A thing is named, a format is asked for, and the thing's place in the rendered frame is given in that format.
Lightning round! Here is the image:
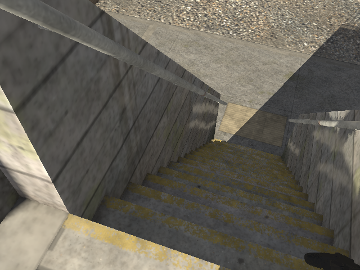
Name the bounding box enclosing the robot right hand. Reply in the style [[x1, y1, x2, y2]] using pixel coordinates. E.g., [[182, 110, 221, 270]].
[[304, 253, 360, 270]]

